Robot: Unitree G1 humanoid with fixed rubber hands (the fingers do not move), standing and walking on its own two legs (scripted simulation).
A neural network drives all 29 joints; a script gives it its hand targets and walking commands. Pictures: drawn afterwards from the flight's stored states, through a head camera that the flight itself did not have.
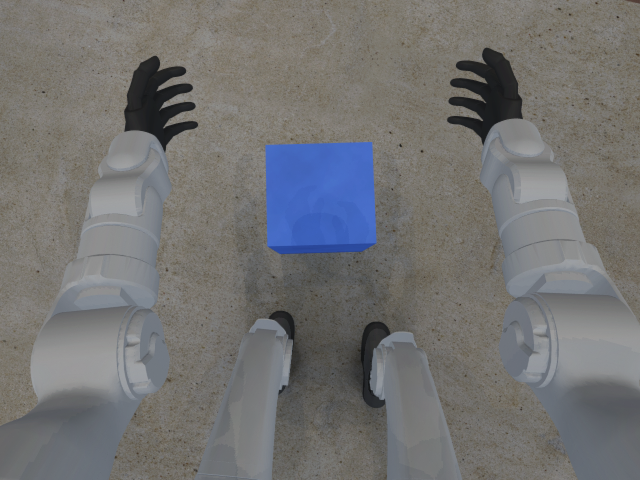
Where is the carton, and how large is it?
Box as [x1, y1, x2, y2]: [265, 142, 376, 253]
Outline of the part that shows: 371,142 265,145 267,246 279,253 361,251 376,242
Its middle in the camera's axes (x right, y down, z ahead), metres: +0.00 -0.09 +0.87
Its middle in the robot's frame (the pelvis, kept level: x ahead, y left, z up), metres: +0.49 +0.05 -0.52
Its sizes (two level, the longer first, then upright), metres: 0.210 0.200 0.250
